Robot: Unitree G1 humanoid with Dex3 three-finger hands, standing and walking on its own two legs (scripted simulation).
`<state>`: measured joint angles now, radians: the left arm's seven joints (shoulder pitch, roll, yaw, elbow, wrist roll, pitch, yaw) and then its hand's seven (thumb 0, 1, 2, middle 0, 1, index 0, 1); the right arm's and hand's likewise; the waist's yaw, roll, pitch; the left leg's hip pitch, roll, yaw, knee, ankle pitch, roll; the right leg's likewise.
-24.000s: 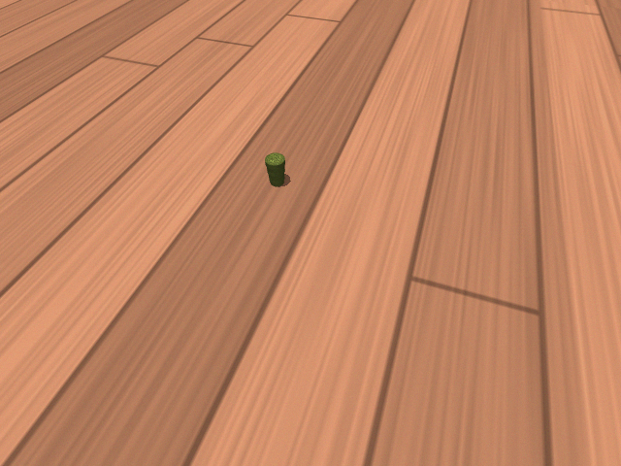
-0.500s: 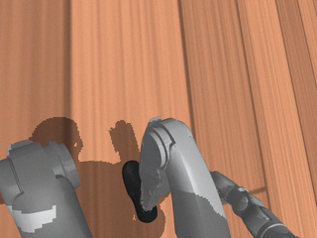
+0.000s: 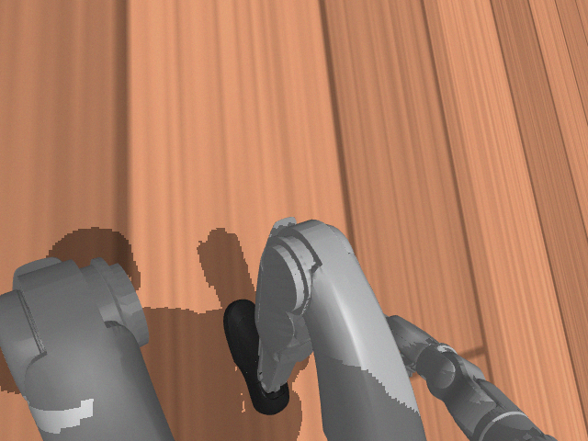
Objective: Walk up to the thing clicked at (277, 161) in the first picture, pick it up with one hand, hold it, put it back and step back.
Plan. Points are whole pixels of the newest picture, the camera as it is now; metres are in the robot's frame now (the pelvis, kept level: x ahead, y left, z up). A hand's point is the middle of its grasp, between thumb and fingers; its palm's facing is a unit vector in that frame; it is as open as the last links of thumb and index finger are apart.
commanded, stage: open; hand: left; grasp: from the side
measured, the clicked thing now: out of the picture +0.41 +0.33 -0.21
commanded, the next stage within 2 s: withdraw in 0.10 s
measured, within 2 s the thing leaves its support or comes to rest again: rests again in 0.14 s
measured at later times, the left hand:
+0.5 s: hand out of the picture +0.40 +0.37 -0.13, palm faces +0.52 -0.85 -0.01, open 17.3 cm
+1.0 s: hand out of the picture +0.30 +0.46 -0.01, palm faces +0.50 -0.76 -0.43, open 17.2 cm
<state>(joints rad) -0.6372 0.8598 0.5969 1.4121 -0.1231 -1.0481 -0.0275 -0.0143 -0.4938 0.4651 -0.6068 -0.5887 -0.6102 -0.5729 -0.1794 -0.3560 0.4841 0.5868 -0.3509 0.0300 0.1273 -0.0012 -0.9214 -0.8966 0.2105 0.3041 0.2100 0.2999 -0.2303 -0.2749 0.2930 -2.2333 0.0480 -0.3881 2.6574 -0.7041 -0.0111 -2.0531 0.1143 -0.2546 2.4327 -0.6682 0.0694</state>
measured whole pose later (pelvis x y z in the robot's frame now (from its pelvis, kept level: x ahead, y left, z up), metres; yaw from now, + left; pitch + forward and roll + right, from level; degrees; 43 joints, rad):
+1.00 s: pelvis +0.01 -0.01 +0.07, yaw +7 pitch +29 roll -10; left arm -0.42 0.77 0.58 0.88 0.03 -0.33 -0.08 -0.02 -0.49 0.08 -0.07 -0.06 -0.07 -0.06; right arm 0.02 -0.26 0.10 0.61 -0.04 0.12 0.06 0.00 -0.91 -0.90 0.21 0.31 0.21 0.30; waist -0.07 -0.05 -0.04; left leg -2.22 0.06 -0.17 2.35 -0.65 0.00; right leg -2.10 0.04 -0.11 2.27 -0.69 0.03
